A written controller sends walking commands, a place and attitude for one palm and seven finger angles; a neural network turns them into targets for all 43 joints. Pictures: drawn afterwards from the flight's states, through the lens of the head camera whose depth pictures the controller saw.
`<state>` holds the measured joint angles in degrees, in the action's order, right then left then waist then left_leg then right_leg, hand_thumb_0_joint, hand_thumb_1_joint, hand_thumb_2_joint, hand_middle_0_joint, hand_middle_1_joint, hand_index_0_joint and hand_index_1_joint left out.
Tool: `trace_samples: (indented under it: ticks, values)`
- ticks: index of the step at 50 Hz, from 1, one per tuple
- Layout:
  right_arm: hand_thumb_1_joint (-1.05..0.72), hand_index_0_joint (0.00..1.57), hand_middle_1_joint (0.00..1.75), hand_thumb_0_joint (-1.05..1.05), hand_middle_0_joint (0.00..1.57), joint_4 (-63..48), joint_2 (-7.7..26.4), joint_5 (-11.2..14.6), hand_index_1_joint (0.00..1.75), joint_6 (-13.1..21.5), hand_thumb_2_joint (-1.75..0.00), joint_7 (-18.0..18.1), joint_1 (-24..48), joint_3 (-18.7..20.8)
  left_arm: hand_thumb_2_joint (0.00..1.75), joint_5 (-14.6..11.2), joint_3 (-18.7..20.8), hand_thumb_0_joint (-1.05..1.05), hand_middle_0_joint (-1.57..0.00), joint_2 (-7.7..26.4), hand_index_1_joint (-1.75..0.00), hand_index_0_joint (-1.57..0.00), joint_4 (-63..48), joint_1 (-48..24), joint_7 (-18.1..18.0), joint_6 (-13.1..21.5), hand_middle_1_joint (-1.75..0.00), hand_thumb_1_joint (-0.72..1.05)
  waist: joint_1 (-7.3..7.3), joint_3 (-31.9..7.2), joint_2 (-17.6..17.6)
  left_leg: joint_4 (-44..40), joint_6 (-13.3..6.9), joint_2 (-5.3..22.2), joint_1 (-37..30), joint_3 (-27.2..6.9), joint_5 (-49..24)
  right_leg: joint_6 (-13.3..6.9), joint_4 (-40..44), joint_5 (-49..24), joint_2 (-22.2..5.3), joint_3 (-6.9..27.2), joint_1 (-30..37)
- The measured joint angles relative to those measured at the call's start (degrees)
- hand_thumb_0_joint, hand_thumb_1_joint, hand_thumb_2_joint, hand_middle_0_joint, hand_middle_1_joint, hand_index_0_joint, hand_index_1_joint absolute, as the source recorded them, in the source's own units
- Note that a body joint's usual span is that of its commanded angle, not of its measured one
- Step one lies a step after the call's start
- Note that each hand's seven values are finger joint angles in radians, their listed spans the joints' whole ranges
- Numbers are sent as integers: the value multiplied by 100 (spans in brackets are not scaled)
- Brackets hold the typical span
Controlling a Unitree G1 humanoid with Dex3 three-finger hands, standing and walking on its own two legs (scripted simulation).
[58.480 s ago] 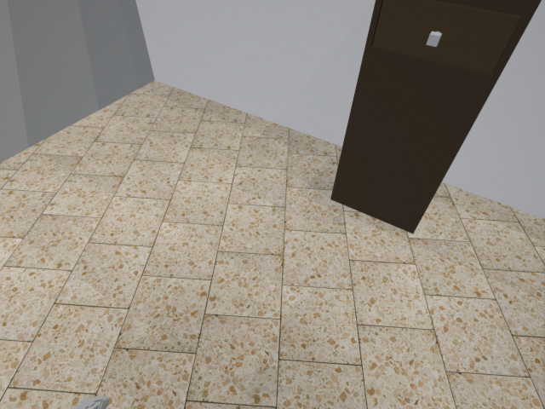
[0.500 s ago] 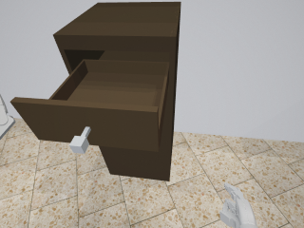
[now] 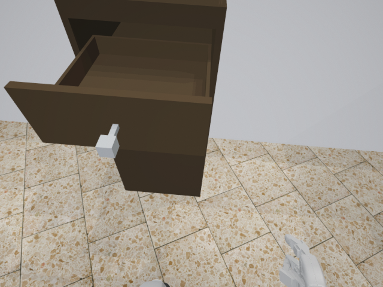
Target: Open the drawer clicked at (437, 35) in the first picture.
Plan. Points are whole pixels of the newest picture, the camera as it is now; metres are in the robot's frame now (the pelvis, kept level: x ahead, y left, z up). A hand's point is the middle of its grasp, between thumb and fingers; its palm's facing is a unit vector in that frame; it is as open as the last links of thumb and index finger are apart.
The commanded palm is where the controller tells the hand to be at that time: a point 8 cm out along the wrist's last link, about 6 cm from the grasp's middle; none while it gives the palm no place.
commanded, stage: step back with the hand held close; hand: left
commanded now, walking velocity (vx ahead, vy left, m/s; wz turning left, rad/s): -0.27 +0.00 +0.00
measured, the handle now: (110, 139) +0.36 +0.20 +0.11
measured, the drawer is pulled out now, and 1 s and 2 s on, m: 0.30 0.30 0.30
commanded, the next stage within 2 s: stop stepping back and stand still in 0.32 s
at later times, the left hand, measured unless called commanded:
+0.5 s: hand out of the picture +0.05 +0.23 +0.30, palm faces +0.59 -0.75 -0.31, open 7.4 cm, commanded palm -0.02 +0.28 +0.31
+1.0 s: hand out of the picture -0.01 +0.21 +0.25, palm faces +0.53 -0.75 -0.39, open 7.4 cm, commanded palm -0.09 +0.25 +0.31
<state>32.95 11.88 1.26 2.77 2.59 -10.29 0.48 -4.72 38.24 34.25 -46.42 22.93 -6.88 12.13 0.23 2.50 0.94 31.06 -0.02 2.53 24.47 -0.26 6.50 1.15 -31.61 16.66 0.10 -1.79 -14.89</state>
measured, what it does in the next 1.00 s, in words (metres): walks backwards: left foot, then right foot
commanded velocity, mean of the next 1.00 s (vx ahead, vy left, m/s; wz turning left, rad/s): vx -0.02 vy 0.04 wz -0.02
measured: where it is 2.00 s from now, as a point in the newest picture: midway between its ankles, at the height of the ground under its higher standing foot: outside the picture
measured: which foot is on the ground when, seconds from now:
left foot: down 0.00-0.12, up 0.14-0.26, down 0.28-0.60, up 0.62-0.84, down 0.86-1.00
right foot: down 0.00-0.28, up 0.30-0.58, down 0.60-1.00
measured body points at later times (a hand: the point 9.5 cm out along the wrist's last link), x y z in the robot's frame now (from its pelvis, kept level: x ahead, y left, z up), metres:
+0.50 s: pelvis -0.14 -0.01 +0.00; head -0.12 +0.02 +0.45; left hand +0.02 +0.27 +0.32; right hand +0.03 -0.22 -0.08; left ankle -0.02 +0.11 -0.73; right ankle -0.18 -0.13 -0.67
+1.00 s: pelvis -0.20 -0.04 +0.00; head -0.21 -0.04 +0.45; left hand -0.04 +0.24 +0.27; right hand -0.05 -0.30 -0.08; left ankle -0.18 +0.08 -0.73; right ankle -0.27 -0.11 -0.73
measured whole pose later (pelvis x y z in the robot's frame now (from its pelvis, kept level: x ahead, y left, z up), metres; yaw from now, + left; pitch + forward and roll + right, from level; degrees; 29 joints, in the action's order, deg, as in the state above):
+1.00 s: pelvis -0.20 -0.04 +0.00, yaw +3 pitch -1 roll +1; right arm 36.0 15.3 2.2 3.8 2.0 -14.5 1.4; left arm -2.7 28.5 23.2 -37.6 22.8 -8.0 9.2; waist -1.6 -0.7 -1.3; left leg 31.4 -0.2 1.6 16.4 5.6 14.1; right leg -3.3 -31.6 23.2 1.2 -4.9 -7.7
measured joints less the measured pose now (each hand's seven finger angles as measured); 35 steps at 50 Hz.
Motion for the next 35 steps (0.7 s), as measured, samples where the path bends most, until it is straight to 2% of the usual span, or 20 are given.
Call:
trace_samples:
  ticks: [5,7,9,11,12,14,15,17,20,22,24,26,28,30,32,35]
  values:
    - [-91,21,30,1,20,16,-79,-20,30,181,-90,-39,-47,-48,90,52,-1,1,-21,-245,-30,-21,281,-521,-76,66,-31,88,-38,-8,136,117,12,20,257,-153,-133,-114,-343,169,110,-62,-278]
    - [-91,21,30,1,20,77,-80,-8,30,202,-90,-61,-87,-52,90,61,-60,1,-21,-383,-30,-21,336,-601,-106,77,-30,89,-42,-44,173,380,85,-6,428,-198,434,-150,-314,18,89,-124,-326]
    - [-91,21,30,1,20,209,-37,-13,30,190,-90,-67,-142,-49,90,109,-176,1,-21,-502,-30,-21,272,-586,-153,79,-30,89,36,-120,115,1358,167,-139,614,-187,1119,-152,-285,-298,-5,-91,-390]
    - [-91,21,30,1,20,362,9,-57,30,149,-90,-43,-221,-52,90,188,-316,1,-21,-588,-30,-21,185,-606,-153,74,-30,89,85,-237,32,2052,167,-192,546,-71,1454,-65,-264,-363,-82,-43,-447]
    - [-91,21,30,1,20,400,20,-74,30,121,-90,-16,-277,-64,90,212,-362,1,-21,-579,-30,-21,161,-660,-144,63,-30,89,87,-297,-16,1944,176,-167,348,9,1496,-27,-246,-386,-113,-45,-477]
    - [-91,21,30,1,20,361,86,-84,30,122,-90,51,-396,-92,90,203,-410,1,-21,-498,-30,-21,175,-879,-156,63,-30,89,20,-404,-12,889,167,-72,-186,30,1304,15,-363,-371,-134,-156,-661]
    - [-91,21,30,1,20,366,83,-90,30,150,-90,77,-366,-75,90,199,-402,1,-21,-464,-30,-21,249,-1065,-177,100,-30,89,-30,-341,-49,774,58,-121,-109,-1,981,22,-613,-76,-145,-148,-830]
    - [-91,21,30,1,20,388,-2,-131,30,230,-90,63,-248,-31,90,202,-319,1,-21,-471,-30,-21,475,-1389,-228,170,-30,89,3,-100,-111,812,-115,-138,28,12,688,-28,-1565,669,54,107,-1185]
    - [-91,21,30,1,20,367,-159,-174,30,338,-90,-57,-182,-7,90,170,-207,1,-21,-552,-30,-21,685,-1542,-247,52,-30,89,-32,52,-39,482,-144,-13,89,-50,327,-44,-2747,997,377,169,-1413]
    - [-91,21,30,1,20,344,-237,-162,30,390,-90,-153,-160,-26,90,129,-216,1,-21,-635,-30,-21,548,-1446,-245,-83,-30,89,-28,56,-23,218,-118,77,122,-36,82,-29,-3008,982,445,125,-1309]
    - [-91,21,30,1,20,299,-305,-142,30,415,-90,-230,-134,-65,90,80,-263,1,-20,-705,-30,-20,204,-1162,-229,-164,-30,89,-30,-2,-64,4,-80,146,180,43,-119,-24,-2807,1047,401,52,-1025]
    - [-91,21,30,1,20,236,-375,-141,30,429,-90,-258,-123,-115,90,36,-338,2,-20,-715,-30,-20,-195,-835,-199,-191,-30,89,-79,-100,-131,-209,-37,163,252,98,-312,-60,-2140,1231,339,-49,-552]
    - [-91,21,30,1,20,165,-438,-153,30,425,-90,-233,-128,-159,90,19,-335,2,-20,-563,-30,-20,-479,-655,-176,-179,-30,89,-150,-220,-212,-380,19,106,373,107,-434,-148,-1166,1358,300,-194,45]
    - [-91,21,30,1,20,90,-484,-139,30,368,-90,-211,-111,-204,90,22,-148,2,-21,-236,-30,-21,-576,-629,-176,-104,-30,89,-171,-365,-416,-308,115,-58,631,209,-171,-379,-8,1332,190,-187,614]
    - [-91,21,30,1,20,230,-351,-129,30,236,-90,-179,4,-217,90,43,-82,1,-21,-153,-30,-21,-512,-675,-129,39,-30,89,-134,-302,-201,495,209,-18,881,42,551,-581,86,915,315,-245,599]
    - [-91,21,30,1,20,513,-188,-54,30,99,-90,-134,-199,-210,90,51,78,1,-21,112,-30,-21,-132,-690,-119,191,-31,88,-60,-522,-140,1771,226,-148,875,69,914,-575,290,664,274,-251,761]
